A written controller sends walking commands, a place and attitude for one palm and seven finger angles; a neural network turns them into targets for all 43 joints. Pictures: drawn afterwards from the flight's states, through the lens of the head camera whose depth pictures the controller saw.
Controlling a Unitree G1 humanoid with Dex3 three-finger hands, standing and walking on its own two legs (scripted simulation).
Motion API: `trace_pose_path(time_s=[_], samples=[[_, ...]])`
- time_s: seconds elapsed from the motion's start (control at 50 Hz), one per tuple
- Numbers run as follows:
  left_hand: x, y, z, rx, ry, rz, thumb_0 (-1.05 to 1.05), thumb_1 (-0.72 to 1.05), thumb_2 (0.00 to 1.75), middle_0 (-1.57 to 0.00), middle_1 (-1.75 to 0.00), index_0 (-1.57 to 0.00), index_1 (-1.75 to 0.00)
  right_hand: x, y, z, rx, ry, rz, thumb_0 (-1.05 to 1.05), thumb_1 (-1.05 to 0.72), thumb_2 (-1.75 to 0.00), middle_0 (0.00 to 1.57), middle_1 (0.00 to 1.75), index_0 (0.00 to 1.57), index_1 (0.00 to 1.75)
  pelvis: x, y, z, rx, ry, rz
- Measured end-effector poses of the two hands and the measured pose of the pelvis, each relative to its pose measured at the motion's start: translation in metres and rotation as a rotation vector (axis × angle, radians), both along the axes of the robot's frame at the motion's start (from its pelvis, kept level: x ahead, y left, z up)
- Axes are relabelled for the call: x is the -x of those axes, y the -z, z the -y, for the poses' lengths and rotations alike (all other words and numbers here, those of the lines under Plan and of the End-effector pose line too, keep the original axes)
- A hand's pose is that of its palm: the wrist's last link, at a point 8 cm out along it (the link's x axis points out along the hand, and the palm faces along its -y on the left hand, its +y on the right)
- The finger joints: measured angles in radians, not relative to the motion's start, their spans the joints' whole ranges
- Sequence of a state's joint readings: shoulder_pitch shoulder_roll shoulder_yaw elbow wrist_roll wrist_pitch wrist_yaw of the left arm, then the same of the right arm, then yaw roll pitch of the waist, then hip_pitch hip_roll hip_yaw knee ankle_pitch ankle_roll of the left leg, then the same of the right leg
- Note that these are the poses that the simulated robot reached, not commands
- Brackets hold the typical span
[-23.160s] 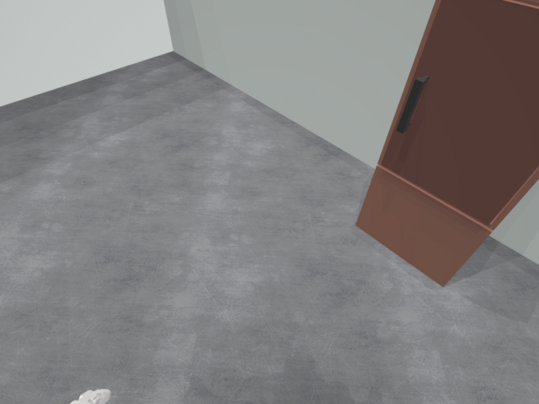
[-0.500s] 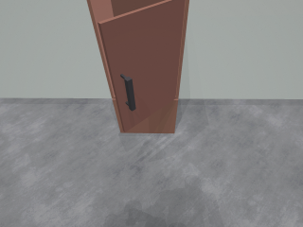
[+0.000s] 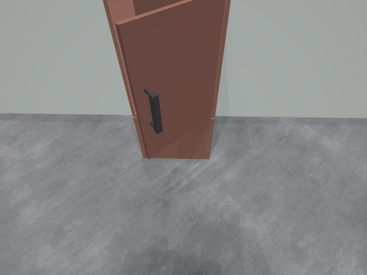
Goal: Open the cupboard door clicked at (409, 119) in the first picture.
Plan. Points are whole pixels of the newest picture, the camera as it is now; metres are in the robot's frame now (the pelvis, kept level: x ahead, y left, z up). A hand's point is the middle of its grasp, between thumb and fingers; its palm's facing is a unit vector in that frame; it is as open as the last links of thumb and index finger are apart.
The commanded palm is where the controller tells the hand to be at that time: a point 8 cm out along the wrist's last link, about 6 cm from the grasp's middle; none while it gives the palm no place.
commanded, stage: look to check the result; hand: left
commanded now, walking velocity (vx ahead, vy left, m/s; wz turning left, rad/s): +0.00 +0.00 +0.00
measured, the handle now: (152, 111) +0.64 +0.15 -0.07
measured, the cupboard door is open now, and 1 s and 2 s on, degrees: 43 43 43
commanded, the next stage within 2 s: walk to a spot facing it in 0.26 s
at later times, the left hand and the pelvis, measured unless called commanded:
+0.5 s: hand out of the picture +0.08 +0.23 -0.16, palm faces -0.02 -0.95 -0.30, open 7.4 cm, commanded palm none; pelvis +0.01 +0.01 +0.00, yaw -1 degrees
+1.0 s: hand out of the picture +0.07 +0.15 -0.18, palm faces -0.23 -0.94 -0.26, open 7.4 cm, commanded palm none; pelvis -0.01 -0.04 -0.01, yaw -17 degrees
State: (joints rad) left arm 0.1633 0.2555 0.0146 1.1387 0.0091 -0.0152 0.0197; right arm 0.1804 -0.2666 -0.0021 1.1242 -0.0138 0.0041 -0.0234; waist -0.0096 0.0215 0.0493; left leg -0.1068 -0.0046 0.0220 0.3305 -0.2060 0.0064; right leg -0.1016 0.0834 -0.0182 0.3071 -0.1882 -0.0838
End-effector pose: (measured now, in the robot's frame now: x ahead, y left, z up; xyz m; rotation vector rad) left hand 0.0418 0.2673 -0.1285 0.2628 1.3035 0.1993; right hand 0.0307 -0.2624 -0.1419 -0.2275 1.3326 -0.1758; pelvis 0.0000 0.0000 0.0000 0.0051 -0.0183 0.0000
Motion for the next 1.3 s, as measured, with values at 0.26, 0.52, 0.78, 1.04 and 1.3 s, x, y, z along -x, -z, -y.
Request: trace_pose_path(time_s=[0.26,0.52,0.78,1.04,1.3], samples=[[-0.016,-0.001,-0.007,0.002,0.015,0.018,0.01,0.91,0.90,-0.20,-0.29,-0.20,-0.29,-0.014,-0.003,-0.002,0.011,-0.011,0.013,0.00,-0.90,-0.90,0.20,0.30,0.20,0.30,-0.006,-0.001,-0.006,-0.001,0.000,-0.006],[-0.030,0.002,-0.011,0.003,0.030,0.025,0.01,0.91,0.90,-0.20,-0.29,-0.20,-0.29,-0.023,-0.005,-0.004,0.029,0.008,0.042,0.00,-0.90,-0.90,0.20,0.30,0.20,0.30,-0.010,0.001,-0.011,0.000,0.032,-0.012],[-0.038,0.011,0.029,0.032,0.111,-0.019,0.01,0.91,0.90,-0.20,-0.29,-0.20,-0.29,0.035,0.024,-0.009,-0.044,0.146,-0.001,0.00,-0.90,-0.90,0.20,0.30,0.21,0.30,0.002,0.016,0.008,-0.025,0.169,0.008],[-0.039,0.014,0.074,0.039,0.239,-0.085,0.01,0.91,0.90,-0.20,-0.29,-0.20,-0.30,0.023,0.000,0.048,0.006,0.297,0.117,0.01,-0.91,-0.90,0.20,0.30,0.20,0.30,0.009,0.008,0.039,-0.049,0.320,-0.041],[-0.131,0.026,0.080,0.085,0.396,0.028,0.01,0.91,0.90,-0.20,-0.29,-0.20,-0.29,0.044,-0.014,0.032,0.083,0.368,0.161,0.00,-0.90,-0.90,0.20,0.30,0.20,0.30,0.000,0.013,0.028,-0.001,0.452,-0.051]])
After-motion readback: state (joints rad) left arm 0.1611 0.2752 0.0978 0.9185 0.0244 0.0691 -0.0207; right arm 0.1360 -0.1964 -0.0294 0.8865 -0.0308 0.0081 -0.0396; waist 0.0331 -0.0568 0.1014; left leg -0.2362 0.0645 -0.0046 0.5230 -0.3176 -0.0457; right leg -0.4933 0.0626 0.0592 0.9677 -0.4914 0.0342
